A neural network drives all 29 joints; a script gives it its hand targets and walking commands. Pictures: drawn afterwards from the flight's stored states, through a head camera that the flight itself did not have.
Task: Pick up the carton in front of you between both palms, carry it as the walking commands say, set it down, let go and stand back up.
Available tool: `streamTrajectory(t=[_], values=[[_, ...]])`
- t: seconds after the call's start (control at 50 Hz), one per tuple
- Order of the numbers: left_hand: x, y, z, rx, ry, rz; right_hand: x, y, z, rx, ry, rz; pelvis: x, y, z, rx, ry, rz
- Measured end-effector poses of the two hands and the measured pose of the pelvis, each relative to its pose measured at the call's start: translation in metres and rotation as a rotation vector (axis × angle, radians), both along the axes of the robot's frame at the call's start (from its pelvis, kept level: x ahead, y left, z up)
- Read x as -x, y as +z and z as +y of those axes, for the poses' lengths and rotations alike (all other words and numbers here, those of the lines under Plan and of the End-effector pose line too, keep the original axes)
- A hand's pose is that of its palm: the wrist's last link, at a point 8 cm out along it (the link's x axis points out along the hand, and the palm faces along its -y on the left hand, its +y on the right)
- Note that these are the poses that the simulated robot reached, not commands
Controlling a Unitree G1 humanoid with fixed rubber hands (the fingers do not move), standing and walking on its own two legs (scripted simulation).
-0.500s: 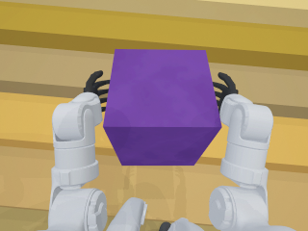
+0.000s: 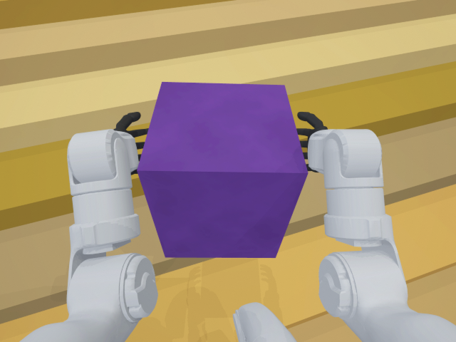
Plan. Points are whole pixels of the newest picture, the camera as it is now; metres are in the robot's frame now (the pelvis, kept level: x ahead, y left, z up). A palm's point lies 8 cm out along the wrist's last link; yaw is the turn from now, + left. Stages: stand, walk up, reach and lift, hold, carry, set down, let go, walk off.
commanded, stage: carry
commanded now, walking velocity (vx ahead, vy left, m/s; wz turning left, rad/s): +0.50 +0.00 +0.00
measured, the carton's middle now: (222, 175) +0.39 -0.06 +0.07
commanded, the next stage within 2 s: none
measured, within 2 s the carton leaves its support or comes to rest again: neither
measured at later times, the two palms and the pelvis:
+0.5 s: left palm (94, 27) +0.65 +0.13 +0.24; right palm (242, 0) +0.70 -0.16 +0.24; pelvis +0.30 -0.08 +0.11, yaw +3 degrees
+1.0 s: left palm out of the picture +0.97 +0.14 +0.37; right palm out of the picture +0.94 -0.16 +0.37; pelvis +0.58 +0.02 +0.23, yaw +1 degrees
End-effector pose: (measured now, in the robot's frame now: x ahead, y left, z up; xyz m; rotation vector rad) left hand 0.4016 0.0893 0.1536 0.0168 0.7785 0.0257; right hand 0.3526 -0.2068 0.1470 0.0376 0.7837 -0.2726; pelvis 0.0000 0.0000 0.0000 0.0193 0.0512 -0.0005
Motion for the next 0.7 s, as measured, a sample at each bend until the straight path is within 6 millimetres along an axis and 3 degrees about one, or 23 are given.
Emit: streamTrajectory(t=[0.1,0.18,0.28,0.34,0.44,0.56,0.7], values=[[-0.059,0.038,0.005,0.054,0.025,-0.106,-0.07,0.049,0.004,0.021,0.014,-0.109,-0.054,0.016,-0.011,0.018,0.006,0.015],[-0.105,0.055,0.011,0.061,0.065,-0.138,-0.13,0.072,0.009,0.036,0.057,-0.139,-0.111,0.023,-0.027,0.033,0.029,0.016],[-0.166,0.058,0.022,0.023,0.132,-0.1,-0.219,0.075,0.018,0.024,0.141,-0.099,-0.192,0.031,-0.053,0.063,0.038,0.031],[-0.19,0.054,0.032,-0.028,0.2,-0.049,-0.273,0.068,0.03,-0.011,0.223,-0.049,-0.231,0.045,-0.069,0.078,0.028,0.012],[-0.218,0.061,0.041,-0.051,0.257,0.029,-0.322,0.073,0.042,-0.045,0.256,0.025,-0.275,0.088,-0.076,0.074,0.037,-0.002],[-0.285,0.114,0.039,-0.026,0.268,-0.072,-0.382,0.123,0.041,-0.061,0.253,-0.078,-0.335,0.123,-0.076,0.045,0.06,0.005],[-0.377,0.179,0.045,-0.069,0.216,-0.159,-0.46,0.176,0.044,-0.069,0.228,-0.166,-0.424,0.144,-0.046,0.01,0.04,0.008]])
